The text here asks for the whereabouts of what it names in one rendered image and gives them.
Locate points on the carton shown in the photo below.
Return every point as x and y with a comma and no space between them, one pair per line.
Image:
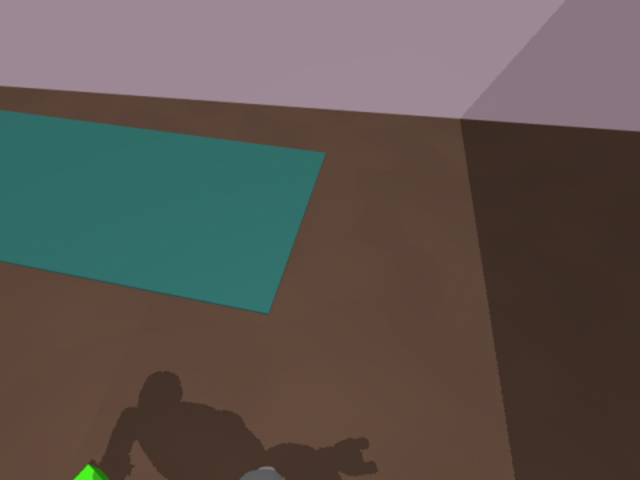
91,473

